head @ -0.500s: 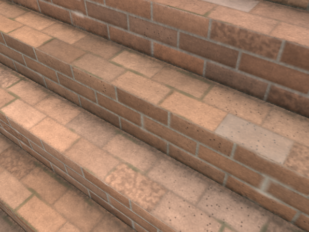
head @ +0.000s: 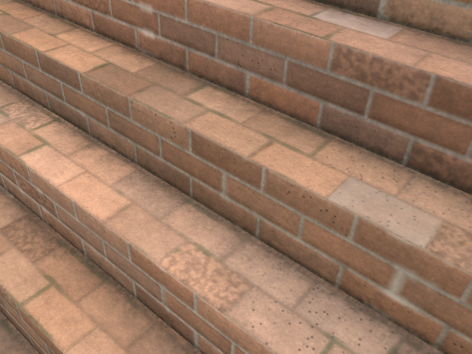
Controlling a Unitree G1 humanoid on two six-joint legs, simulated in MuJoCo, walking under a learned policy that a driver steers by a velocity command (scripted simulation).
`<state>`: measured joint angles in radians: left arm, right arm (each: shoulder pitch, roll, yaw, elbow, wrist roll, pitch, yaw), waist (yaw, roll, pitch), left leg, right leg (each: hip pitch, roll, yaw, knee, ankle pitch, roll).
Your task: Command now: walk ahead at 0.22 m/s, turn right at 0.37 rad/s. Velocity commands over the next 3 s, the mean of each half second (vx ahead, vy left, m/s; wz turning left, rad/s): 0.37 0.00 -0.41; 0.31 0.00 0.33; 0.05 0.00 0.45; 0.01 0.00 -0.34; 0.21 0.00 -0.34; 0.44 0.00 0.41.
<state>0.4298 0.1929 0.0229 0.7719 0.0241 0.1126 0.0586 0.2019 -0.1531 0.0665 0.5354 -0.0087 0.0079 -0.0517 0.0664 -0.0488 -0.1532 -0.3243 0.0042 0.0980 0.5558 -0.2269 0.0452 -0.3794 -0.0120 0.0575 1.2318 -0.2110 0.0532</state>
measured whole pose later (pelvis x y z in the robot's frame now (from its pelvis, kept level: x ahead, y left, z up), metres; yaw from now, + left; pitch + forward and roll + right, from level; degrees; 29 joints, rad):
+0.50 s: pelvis +0.08 -0.02 +0.02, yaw -14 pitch +3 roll +0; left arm 0.23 0.28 0.01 0.73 0.04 -0.05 0.01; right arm 0.24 -0.25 -0.02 0.65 -0.04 -0.08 0.03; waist -0.05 0.00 -0.07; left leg -0.24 0.01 0.10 0.42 -0.15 0.05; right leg -0.29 0.08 0.13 1.03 -0.30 -0.07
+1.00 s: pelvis +0.06 -0.02 +0.03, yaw -6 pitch +4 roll +1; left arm -0.06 0.22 0.01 0.70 0.06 0.00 0.05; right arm 0.28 -0.24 -0.05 0.63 0.01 -0.03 -0.02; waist -0.10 -0.05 0.05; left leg -0.99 -0.08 -0.05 1.74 -0.46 -0.06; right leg -0.10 0.01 -0.20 0.42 -0.21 -0.12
